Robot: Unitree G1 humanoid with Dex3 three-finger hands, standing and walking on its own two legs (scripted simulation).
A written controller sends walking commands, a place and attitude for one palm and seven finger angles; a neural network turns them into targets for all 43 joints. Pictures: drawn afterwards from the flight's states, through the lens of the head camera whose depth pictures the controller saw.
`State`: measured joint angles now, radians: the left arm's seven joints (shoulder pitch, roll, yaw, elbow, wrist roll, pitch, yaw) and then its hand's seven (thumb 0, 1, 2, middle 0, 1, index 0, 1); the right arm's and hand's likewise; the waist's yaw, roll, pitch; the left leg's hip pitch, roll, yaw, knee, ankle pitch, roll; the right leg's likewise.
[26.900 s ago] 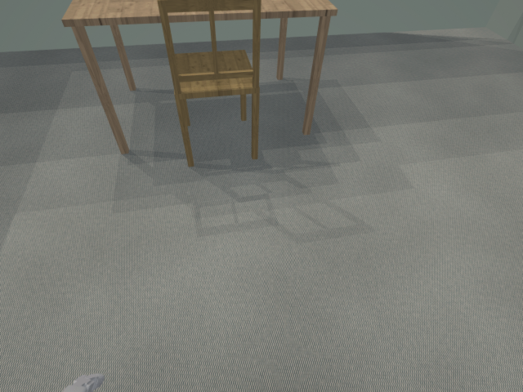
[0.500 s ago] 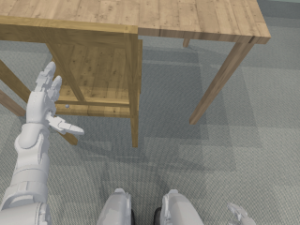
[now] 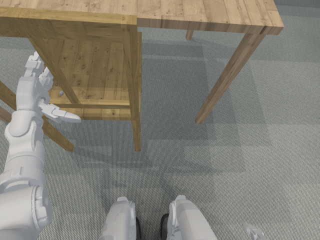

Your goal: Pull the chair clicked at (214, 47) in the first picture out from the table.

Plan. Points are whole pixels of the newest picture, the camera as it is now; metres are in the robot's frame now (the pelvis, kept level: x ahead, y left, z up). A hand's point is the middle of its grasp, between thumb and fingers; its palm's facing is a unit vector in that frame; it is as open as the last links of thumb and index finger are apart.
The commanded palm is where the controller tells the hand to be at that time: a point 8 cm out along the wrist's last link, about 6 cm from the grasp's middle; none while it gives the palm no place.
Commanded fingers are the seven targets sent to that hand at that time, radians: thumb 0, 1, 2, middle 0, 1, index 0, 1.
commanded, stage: push the fingers through the gap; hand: left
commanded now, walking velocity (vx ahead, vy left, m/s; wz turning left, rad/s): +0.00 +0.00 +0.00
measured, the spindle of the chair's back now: (58, 75) +0.51 +0.24 +0.02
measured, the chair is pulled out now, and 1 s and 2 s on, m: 0.00 0.00 0.01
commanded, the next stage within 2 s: hook a spindle and tug to test in 0.54 s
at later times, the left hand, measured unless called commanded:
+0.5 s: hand (59, 88) +0.47 +0.23 +0.03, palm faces +0.01 -1.00 -0.03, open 16.9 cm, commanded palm +0.45 +0.27 +0.03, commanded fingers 0.00 -0.50 0.30 -0.06 -0.08 -0.06 -0.08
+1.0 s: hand (64, 87) +0.47 +0.22 +0.03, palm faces +0.00 -1.00 -0.03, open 15.4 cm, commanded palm +0.45 +0.25 +0.03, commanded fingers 0.00 -0.28 0.40 -0.39 -1.12 -0.39 -1.12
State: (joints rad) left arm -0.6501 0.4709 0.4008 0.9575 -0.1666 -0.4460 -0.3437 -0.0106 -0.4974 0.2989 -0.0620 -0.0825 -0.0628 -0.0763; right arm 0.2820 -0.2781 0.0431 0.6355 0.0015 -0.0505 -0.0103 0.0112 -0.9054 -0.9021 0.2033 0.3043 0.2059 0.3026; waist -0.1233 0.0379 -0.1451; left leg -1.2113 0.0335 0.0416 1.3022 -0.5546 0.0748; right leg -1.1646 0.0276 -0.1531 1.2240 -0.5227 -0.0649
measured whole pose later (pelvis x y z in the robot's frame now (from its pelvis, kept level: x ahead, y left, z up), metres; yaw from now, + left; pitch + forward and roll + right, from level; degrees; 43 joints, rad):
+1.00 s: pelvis +0.00 +0.01 +0.00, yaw +0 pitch +27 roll -5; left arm -0.70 0.45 0.38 1.00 -0.13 -0.48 -0.29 -0.01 -0.49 0.30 -0.23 -0.62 -0.23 -0.61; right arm 0.29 -0.26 0.05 0.63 -0.01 0.02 0.01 0.01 -0.91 -0.90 0.20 0.30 0.21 0.30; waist -0.14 0.04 -0.15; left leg -1.20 0.02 0.05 1.28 -0.55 0.09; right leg -1.15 0.02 -0.14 1.19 -0.51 -0.04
